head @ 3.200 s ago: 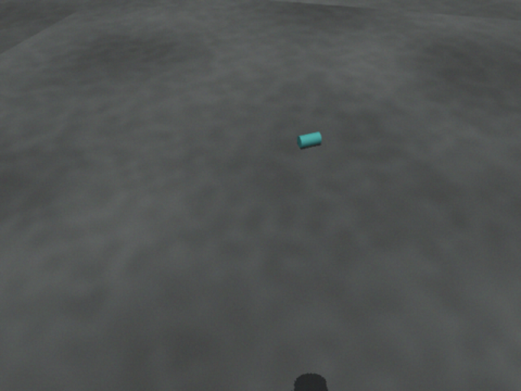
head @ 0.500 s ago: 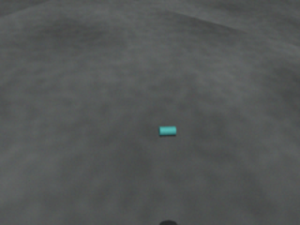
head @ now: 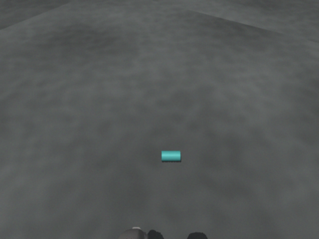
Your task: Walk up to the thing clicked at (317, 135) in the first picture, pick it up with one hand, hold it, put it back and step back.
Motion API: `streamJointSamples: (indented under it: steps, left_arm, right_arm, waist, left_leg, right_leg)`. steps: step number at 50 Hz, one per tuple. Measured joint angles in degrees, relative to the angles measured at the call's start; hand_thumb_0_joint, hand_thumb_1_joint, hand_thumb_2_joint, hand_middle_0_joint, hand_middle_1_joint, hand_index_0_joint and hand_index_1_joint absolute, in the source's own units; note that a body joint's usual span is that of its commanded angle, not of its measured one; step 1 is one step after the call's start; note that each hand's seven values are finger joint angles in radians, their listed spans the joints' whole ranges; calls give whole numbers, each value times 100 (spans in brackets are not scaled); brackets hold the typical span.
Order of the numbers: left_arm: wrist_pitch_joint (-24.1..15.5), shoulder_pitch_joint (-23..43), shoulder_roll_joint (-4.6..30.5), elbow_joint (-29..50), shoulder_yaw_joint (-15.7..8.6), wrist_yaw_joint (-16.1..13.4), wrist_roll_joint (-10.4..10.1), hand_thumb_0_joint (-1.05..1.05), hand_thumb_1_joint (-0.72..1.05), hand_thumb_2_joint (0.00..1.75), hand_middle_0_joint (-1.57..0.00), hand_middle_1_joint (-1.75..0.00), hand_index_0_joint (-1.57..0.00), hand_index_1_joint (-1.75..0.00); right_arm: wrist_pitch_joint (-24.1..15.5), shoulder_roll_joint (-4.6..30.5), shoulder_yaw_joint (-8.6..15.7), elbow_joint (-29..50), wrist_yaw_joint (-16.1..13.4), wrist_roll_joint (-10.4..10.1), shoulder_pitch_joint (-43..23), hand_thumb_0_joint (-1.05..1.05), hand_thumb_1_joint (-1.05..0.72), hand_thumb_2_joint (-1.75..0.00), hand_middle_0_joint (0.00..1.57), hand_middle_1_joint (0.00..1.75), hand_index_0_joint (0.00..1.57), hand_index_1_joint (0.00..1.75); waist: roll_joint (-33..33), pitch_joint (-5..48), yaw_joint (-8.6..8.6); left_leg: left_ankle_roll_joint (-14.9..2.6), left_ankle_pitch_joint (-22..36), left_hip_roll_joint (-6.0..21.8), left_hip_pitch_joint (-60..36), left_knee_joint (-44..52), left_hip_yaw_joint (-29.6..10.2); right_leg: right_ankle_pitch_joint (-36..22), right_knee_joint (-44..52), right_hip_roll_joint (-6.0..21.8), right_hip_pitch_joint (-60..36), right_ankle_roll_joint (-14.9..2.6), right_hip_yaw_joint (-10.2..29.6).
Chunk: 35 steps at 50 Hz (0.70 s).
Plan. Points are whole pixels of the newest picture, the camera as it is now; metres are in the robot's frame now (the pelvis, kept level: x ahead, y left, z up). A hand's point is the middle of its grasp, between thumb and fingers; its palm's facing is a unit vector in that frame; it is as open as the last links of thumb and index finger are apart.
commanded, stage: walk up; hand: left
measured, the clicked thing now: (170, 155) +0.75 -0.01 -0.72
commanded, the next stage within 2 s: none
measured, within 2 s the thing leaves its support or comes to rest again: neither
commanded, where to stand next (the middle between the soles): +0.39 -0.27 m, yaw +5 degrees
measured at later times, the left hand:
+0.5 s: hand (126, 212) +0.22 +0.13 -0.14, palm faces -0.04 -0.92 -0.39, open 7.4 cm
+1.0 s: hand (176, 186) +0.32 -0.01 -0.16, palm faces -0.02 -0.95 -0.32, open 7.4 cm
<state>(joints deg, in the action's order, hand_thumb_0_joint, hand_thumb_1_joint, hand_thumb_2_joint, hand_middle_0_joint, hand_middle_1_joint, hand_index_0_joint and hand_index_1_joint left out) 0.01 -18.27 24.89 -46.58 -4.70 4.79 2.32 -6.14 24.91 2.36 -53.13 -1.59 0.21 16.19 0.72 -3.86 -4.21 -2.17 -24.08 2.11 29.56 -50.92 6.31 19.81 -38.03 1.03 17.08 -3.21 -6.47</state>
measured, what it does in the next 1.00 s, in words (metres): steps to the right: left foot, then right foot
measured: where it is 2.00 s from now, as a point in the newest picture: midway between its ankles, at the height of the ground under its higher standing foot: (225, 236)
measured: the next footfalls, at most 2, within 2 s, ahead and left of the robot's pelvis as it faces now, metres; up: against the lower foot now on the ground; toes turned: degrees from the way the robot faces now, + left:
left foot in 0.08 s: +0.16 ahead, +0.07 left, +0.00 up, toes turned +7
right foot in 0.46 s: +0.25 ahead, -0.32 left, +0.00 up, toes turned -5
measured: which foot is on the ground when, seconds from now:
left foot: up 0.00-0.06, down 0.08-0.46, up 0.48-0.80, down 0.82-1.00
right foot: down 0.00-0.08, up 0.10-0.44, down 0.46-0.84, up 0.86-1.00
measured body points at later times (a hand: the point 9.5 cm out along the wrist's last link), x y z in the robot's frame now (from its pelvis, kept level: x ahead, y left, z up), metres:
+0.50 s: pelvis +0.13 -0.17 -0.02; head +0.14 -0.16 +0.43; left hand +0.23 +0.18 -0.12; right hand +0.14 -0.55 -0.10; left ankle +0.12 +0.05 -0.71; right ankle +0.21 -0.32 -0.72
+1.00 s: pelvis +0.26 -0.28 +0.00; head +0.29 -0.25 +0.44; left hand +0.32 +0.03 -0.14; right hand +0.32 -0.62 -0.09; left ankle +0.30 -0.15 -0.72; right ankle +0.29 -0.41 -0.68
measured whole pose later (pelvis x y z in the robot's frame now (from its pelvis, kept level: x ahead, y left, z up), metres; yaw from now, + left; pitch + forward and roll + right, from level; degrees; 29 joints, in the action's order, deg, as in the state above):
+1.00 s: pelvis +0.26 -0.28 +0.00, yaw +2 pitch -2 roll +1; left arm 2.1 -14.7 24.3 -48.1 -2.8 2.8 0.8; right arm -5.3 23.4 2.2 -50.5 -2.8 0.9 18.1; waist 5.0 -6.7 0.7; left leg -0.3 -16.6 2.6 19.8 -38.7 3.9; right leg 25.3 -59.1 2.8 28.1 -0.9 0.5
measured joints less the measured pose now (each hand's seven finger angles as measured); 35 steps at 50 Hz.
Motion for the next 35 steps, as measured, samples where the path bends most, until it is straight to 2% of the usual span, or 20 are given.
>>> streamJointSamples:
  steps: [3, 4, 6, 8, 10, 14, 18, 22, 23, 24, 25, 26, 27, 29, 32, 35]
  left_arm:
    - [88, -117, 47, 57, 52, 6, -14, 1, 90, 89, -20, -30, -21, -30]
    - [119, -159, 43, 79, 69, 9, -31, 1, 90, 89, -20, -30, -21, -30]
    - [224, -105, 3, 33, 80, -2, -22, 1, 90, 89, -20, -30, -21, -30]
    - [312, -71, -18, -13, 112, 16, 2, 1, 90, 89, -20, -30, -21, -30]
    - [327, -29, -1, -35, 106, 49, 18, 1, 90, 89, -20, -30, -21, -30]
    - [293, 77, 64, -22, 11, 142, 24, 1, 90, 89, -20, -30, -21, -30]
    - [329, 228, 167, -39, -94, 233, 15, 1, 90, 89, -20, -30, -21, -30]
    - [296, 321, 292, -82, -190, 273, -10, 1, 90, 89, -20, -30, -21, -30]
    - [252, 327, 311, -86, -221, 263, -6, 1, 90, 89, -20, -30, -21, -30]
    - [194, 359, 282, -92, -243, 235, 17, 1, 90, 89, -20, -30, -21, -30]
    - [130, 369, 253, -73, -238, 196, 32, 1, 90, 89, -20, -30, -21, -30]
    - [85, 373, 214, -51, -210, 155, 25, 1, 90, 89, -20, -30, -21, -30]
    - [64, 373, 153, -35, -169, 119, 1, 1, 91, 89, -20, -30, -21, -30]
    - [36, 325, 37, -31, -83, 64, -24, 1, 90, 89, -20, -30, -21, -30]
    - [20, 195, -37, -79, 2, 14, -29, 1, 90, 89, -20, -30, -21, -30]
    - [7, 46, -33, -89, 44, -12, -16, 1, 90, 89, -20, -30, -21, -30]
  right_arm:
    - [-99, -137, -36, 138, 2, 19, 82, 1, -91, -89, 20, 30, 20, 30]
    - [-150, -130, -29, 205, -14, 56, 136, 1, -91, -89, 20, 30, 21, 30]
    - [-151, -161, -11, 288, -80, 93, 157, 1, -90, -89, 21, 30, 21, 30]
    - [-91, -176, -20, 309, -113, 28, 157, 1, -90, -89, 21, 30, 21, 30]
    - [-59, -184, -12, 290, -135, 17, 189, 1, -90, -89, 21, 30, 21, 30]
    - [-75, -68, 28, 246, -88, 64, 329, 1, -90, -89, 21, 30, 21, 30]
    - [-56, 124, 108, 195, -26, 125, 470, 1, -90, -89, 21, 30, 21, 30]
    - [60, 337, 187, 70, -7, 150, 536, 1, -90, -89, 21, 30, 21, 30]
    - [106, 398, 206, 28, -21, 160, 540, 1, -90, -89, 21, 30, 21, 30]
    - [167, 472, 234, -28, -51, 168, 521, 1, -90, -89, 21, 30, 21, 30]
    - [249, 500, 257, -106, -95, 141, 480, 1, -90, -89, 21, 30, 21, 30]
    - [331, 490, 268, -184, -144, 105, 410, 1, -90, -89, 21, 30, 21, 30]
    - [370, 475, 261, -250, -171, 59, 337, 1, -90, -89, 20, 30, 20, 30]
    - [336, 426, 211, -305, -148, -1, 225, 1, -91, -89, 20, 30, 20, 30]
    - [200, 262, 123, -241, -45, 8, 160, 1, -91, -89, 20, 30, 20, 30]
    - [137, 54, 43, -147, 63, 42, 159, 1, -91, -89, 20, 30, 20, 30]
  waist:
    - [152, -28, -26]
    - [172, -17, 13]
    - [328, -78, 128]
    - [450, -81, 224]
    - [565, -61, 285]
    - [638, -27, 377]
    - [568, 10, 469]
    - [415, 118, 540]
    - [327, 144, 525]
    - [146, 111, 514]
    - [48, 111, 489]
    - [12, 101, 437]
    - [-35, 78, 387]
    - [-118, 53, 296]
    - [-131, 65, 203]
    - [-65, 72, 122]
  left_leg:
    - [-36, 831, -148, -398, 1138, 117]
    - [-127, 1168, -171, -525, 1385, 76]
    - [-173, 1081, -222, -529, 1131, 64]
    - [-154, 929, -188, -669, 1104, 66]
    - [-68, 895, -120, -866, 1243, 62]
    - [125, 827, 90, -1159, 1422, -8]
    - [271, 629, 367, -1309, 1384, -121]
    - [368, 264, 698, -1341, 1102, -274]
    - [297, 86, 827, -1293, 891, -341]
    - [141, -228, 961, -1191, 533, -528]
    - [69, -524, 889, -979, -10, -752]
    - [43, -649, 695, -740, -614, -891]
    - [19, -603, 511, -526, -1095, -938]
    - [-5, -360, 282, -191, -1534, -766]
    - [21, -151, 141, 41, -1198, -336]
    - [32, -28, 49, 38, -455, -84]
  right_leg:
    - [291, -158, -64, -150, -41, -104]
    - [438, -454, -84, -81, -67, -109]
    - [610, -1457, -140, 265, 3, 266]
    - [598, -2352, -159, 680, 88, 570]
    - [404, -2638, -18, 1006, 165, 747]
    - [48, -2203, 435, 1384, 320, 930]
    - [-110, -1373, 724, 1411, 351, 978]
    - [-205, -570, 730, 1003, 279, 756]
    - [-368, -485, 635, 905, 359, 678]
    - [-363, -651, 489, 891, 441, 547]
    - [-234, -848, 413, 929, 466, 459]
    - [-134, -938, 381, 929, 448, 420]
    - [-93, -904, 346, 859, 404, 375]
    - [-98, -671, 264, 654, 267, 290]
    - [-135, -275, 142, 341, 77, 177]
    - [-125, 30, 8, 72, -35, 64]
